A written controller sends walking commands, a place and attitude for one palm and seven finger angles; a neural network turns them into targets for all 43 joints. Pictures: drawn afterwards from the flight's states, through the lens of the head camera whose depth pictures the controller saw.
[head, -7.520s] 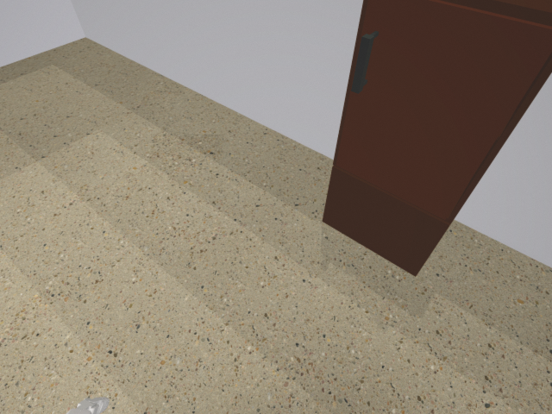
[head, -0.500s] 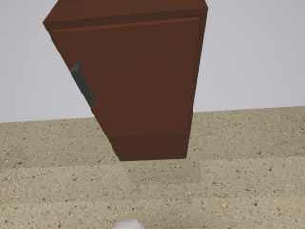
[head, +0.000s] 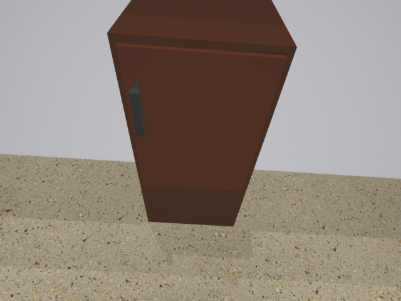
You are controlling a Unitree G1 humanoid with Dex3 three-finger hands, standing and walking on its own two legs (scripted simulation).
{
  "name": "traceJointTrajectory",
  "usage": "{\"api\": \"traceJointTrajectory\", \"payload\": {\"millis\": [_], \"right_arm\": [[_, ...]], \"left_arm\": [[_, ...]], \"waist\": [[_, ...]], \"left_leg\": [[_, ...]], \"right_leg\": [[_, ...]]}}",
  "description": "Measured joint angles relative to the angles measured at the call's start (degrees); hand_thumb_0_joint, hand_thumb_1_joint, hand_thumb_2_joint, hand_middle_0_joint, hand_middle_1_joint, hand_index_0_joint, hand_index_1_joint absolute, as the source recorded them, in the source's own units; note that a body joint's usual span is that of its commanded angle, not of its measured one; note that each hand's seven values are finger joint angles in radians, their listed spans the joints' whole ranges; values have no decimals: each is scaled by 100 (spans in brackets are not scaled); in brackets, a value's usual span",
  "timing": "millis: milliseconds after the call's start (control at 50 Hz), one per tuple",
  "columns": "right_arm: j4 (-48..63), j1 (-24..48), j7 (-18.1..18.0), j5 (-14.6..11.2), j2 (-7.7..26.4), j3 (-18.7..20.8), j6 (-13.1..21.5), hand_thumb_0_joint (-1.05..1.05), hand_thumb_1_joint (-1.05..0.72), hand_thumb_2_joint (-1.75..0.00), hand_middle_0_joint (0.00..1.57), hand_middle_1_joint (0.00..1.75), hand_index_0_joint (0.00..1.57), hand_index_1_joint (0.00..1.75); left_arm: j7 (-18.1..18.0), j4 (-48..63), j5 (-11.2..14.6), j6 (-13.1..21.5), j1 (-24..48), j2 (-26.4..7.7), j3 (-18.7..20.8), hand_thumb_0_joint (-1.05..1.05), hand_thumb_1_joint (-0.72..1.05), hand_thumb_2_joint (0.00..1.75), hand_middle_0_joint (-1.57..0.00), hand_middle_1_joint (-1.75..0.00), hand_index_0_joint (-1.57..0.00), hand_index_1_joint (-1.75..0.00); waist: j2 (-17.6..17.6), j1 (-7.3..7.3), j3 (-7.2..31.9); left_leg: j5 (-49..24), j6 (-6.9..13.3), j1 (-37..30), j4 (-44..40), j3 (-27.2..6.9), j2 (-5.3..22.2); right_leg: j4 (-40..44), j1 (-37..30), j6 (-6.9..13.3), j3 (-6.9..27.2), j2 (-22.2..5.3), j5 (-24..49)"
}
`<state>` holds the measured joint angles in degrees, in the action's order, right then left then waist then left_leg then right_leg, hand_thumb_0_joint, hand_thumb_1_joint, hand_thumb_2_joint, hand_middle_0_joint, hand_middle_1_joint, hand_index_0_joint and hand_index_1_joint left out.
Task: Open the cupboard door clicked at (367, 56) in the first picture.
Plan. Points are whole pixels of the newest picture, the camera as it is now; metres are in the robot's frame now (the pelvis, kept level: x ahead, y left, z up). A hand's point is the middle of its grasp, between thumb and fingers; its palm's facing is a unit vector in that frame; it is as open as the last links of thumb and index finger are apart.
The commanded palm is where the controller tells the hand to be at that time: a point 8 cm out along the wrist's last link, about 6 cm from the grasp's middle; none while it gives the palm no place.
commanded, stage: come to a stop and stand still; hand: left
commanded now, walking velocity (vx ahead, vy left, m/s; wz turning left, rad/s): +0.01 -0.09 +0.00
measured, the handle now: (139, 109) +0.59 +0.22 +0.03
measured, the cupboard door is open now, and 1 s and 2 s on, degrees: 0 0 0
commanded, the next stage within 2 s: look again from close up in 0.04 s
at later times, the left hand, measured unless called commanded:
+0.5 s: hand out of the picture +0.05 +0.16 -0.18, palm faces +0.00 -0.97 -0.24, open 7.3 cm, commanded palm none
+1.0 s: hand (124, 259) +0.20 +0.16 -0.01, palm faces +0.04 -1.00 -0.02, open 7.9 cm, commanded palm +0.14 +0.22 -0.06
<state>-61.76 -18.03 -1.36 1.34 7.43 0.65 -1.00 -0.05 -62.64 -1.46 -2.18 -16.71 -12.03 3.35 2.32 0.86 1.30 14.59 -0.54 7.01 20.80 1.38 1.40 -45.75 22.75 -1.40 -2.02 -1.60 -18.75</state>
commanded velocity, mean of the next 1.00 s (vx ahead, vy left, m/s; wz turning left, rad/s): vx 0.00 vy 0.00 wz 0.00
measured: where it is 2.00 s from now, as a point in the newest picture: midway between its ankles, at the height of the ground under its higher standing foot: outside the picture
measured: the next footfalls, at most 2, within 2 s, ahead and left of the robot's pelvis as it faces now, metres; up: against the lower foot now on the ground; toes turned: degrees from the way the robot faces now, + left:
right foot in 0.14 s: +0.03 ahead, -0.12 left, +0.00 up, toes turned -5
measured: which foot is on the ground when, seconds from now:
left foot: down 0.00-1.00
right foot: up 0.00-0.12, down 0.14-1.00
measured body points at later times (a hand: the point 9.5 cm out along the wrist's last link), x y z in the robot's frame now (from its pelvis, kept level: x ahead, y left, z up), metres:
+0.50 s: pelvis +0.02 -0.02 -0.01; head +0.03 -0.04 +0.44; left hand +0.05 +0.21 -0.16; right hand +0.01 -0.23 -0.18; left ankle -0.03 +0.11 -0.74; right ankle -0.01 -0.11 -0.74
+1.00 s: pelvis -0.04 -0.01 -0.06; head -0.01 -0.01 +0.39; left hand +0.19 +0.21 +0.00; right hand +0.14 -0.28 -0.12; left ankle -0.03 +0.12 -0.74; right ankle -0.01 -0.11 -0.74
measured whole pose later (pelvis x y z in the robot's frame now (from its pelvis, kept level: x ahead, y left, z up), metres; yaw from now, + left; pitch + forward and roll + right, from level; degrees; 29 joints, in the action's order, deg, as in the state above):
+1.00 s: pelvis -0.04 -0.01 -0.06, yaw -1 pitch +9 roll +1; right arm -36.3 -11.2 -0.7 -0.1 15.3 4.1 16.9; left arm 12.0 -11.0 12.9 31.3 -16.6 -8.8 8.6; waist 1.4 -0.3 6.7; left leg 25.4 -0.5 35.4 51.4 2.1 0.4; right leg -52.9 39.4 1.5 -2.9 -2.3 -22.9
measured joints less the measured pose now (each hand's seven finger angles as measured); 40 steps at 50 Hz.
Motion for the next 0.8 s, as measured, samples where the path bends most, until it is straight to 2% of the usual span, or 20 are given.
{"api": "traceJointTrajectory", "payload": {"millis": [60,100,120,140,160,200,260,360,600,740,760,780,800], "right_arm": [[-91,-66,-34,2,-124,-16,65,0,-91,-90,20,30,20,30],[-141,-69,-52,-1,-163,-5,97,0,-91,-90,20,30,20,30],[-167,-70,-61,-12,-174,3,108,0,-91,-90,20,30,20,30],[-195,-80,-68,-32,-183,11,121,0,-91,-90,20,30,20,30],[-224,-51,-56,-69,-132,18,122,0,-91,-90,20,30,20,30],[-160,10,-13,-71,-7,34,53,0,-91,-90,20,30,20,30],[-36,23,30,-50,72,28,54,0,-91,-90,20,30,20,30],[-20,1,-50,-51,41,-9,215,0,-91,-90,20,30,20,30],[-107,168,-90,-40,177,-57,175,1,-93,-90,20,30,20,30],[-118,171,-46,-55,166,-92,155,1,-92,-90,20,30,20,30],[83,112,-66,-122,195,-100,205,1,-92,-90,20,30,20,30],[325,-17,-134,-153,239,-92,454,1,-92,-90,20,30,20,30],[535,-124,-207,-204,282,-59,745,1,-93,-90,20,30,20,30]], "left_arm": [[10,-99,20,40,-82,60,-52,0,91,90,-20,-30,-19,-30],[2,-165,52,58,-67,136,-99,0,91,90,-20,-30,-19,-30],[-3,-190,68,83,-45,175,-118,0,91,90,-20,-30,-19,-30],[-11,-207,80,130,-28,205,-136,0,91,90,-20,-30,-19,-30],[-84,-260,73,194,29,294,-169,0,91,90,-20,-30,-19,-30],[-167,-252,58,316,70,471,-263,0,91,90,-20,-30,-19,-30],[-245,-202,17,417,57,580,-293,1,92,90,-20,-30,-20,-30],[-256,-211,69,422,108,490,-288,2,94,90,-20,-30,-20,-30],[-204,12,84,378,221,349,-275,1,92,90,-20,-30,-20,-30],[-216,43,77,384,195,323,-283,0,92,90,-20,-30,-20,-30],[-208,919,313,69,-72,341,-207,1,92,90,-20,-30,-20,-30],[-240,1991,446,26,-414,359,-156,1,91,90,-20,-31,-20,-30],[-341,2940,583,149,-703,368,-172,1,91,90,-20,-31,-20,-30]], "waist": [[24,-41,-102],[-10,-105,-206],[-28,-129,-260],[-23,-142,-301],[-162,-124,-356],[-462,-176,-426],[-606,-247,-423],[-529,-202,-321],[-462,-145,-190],[-413,-121,-226],[-398,-97,-275],[-385,-38,-284],[-366,-21,-245]], "left_leg": [[-46,-8,-57,-125,70,-40],[15,-34,-36,-39,106,-40],[77,-57,-4,63,123,-41],[167,-86,46,211,153,-56],[300,-121,162,466,159,40],[607,-50,421,951,77,206],[664,57,593,1248,-6,207],[690,-85,285,997,16,114],[550,-68,-27,690,62,20],[486,-59,82,770,88,59],[502,-27,154,858,92,67],[528,-33,150,797,110,63],[522,-47,198,773,112,26]], "right_leg": [[183,-225,-49,-22,-39,-196],[754,-507,-46,-69,-50,-247],[1184,-692,-36,-94,-53,-20],[1615,-882,16,-103,-70,349],[1742,-923,142,-126,21,411],[1714,-871,293,-177,209,316],[1661,-849,361,-220,323,198],[1446,-950,340,-183,246,-5],[1507,-1144,327,-138,163,10],[1608,-1124,321,-139,196,117],[1580,-1066,314,-126,205,140],[1522,-993,314,-99,205,144],[1453,-909,309,-93,165,129]]}}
